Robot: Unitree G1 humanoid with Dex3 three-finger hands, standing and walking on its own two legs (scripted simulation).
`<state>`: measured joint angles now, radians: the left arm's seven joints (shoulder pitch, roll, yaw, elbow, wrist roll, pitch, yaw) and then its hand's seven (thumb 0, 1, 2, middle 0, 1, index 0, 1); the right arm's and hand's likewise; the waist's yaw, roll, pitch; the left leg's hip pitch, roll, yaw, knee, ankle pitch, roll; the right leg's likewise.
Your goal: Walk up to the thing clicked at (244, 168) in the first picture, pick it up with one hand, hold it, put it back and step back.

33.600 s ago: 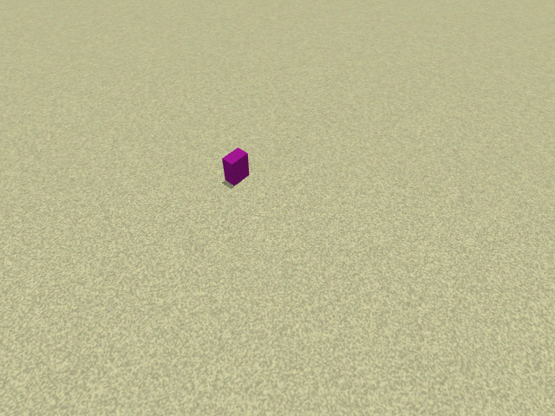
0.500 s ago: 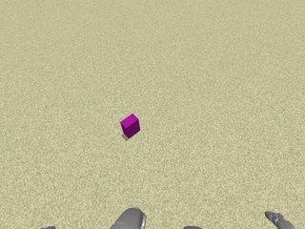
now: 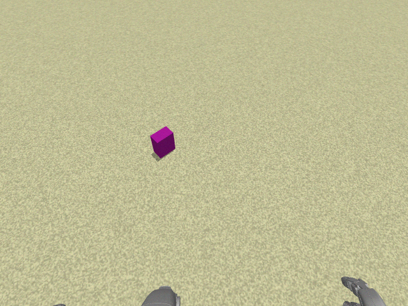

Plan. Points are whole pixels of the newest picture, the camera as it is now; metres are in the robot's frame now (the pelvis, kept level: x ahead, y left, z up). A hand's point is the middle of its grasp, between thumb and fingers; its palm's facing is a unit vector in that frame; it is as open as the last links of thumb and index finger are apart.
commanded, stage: step back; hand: left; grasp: from the side
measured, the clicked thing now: (163, 142) +1.00 +0.27 -0.68
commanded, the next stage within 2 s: stand in 1.14 s
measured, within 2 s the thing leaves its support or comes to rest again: neither
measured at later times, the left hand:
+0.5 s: hand out of the picture +0.00 +0.29 -0.13, palm faces +0.07 -0.92 -0.39, open 7.4 cm
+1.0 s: hand out of the picture +0.05 +0.29 -0.15, palm faces +0.12 -0.93 -0.35, open 7.4 cm
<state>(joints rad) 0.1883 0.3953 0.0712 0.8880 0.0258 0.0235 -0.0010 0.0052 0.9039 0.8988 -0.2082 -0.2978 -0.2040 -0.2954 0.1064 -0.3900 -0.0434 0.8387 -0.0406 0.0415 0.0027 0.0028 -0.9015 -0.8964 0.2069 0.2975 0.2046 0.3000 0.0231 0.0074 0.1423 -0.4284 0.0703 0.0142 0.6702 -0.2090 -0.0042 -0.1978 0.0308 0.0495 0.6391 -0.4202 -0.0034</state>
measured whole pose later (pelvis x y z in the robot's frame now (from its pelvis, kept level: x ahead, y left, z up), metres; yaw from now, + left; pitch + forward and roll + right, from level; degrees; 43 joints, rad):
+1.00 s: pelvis +0.00 +0.01 +0.01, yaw +6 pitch -2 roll -1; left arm 0.14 0.38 0.04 1.03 0.00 -0.01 0.00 0.01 0.90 0.90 -0.21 -0.30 -0.20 -0.30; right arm 0.09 -0.33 -0.03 1.03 -0.02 -0.01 0.01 0.00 -0.91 -0.90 0.20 0.30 0.20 0.30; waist 0.03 -0.02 0.10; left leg -0.30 0.03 0.01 0.62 -0.28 0.00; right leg -0.20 -0.02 -0.01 0.59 -0.35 0.02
